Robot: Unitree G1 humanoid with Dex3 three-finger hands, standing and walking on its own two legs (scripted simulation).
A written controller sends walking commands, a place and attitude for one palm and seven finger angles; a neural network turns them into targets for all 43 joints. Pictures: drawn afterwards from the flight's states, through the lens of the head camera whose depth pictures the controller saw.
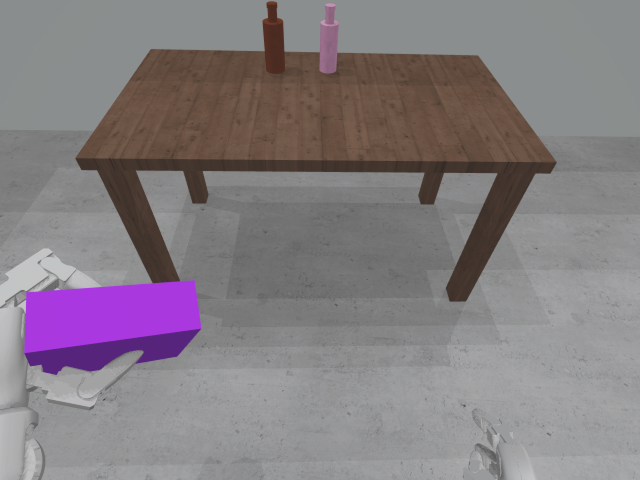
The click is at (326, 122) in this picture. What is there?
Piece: table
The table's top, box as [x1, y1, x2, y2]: [75, 49, 556, 173]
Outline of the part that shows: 75,158 81,169 549,173 556,162 477,55 337,53 336,71 333,73 323,73 318,69 319,52 284,52 285,70 278,74 272,74 265,70 264,51 151,49 148,52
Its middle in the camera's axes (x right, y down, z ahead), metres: -0.01 -0.43 +1.21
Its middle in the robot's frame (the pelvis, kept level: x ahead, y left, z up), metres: +1.18 +0.08 -0.12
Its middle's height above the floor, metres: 0.66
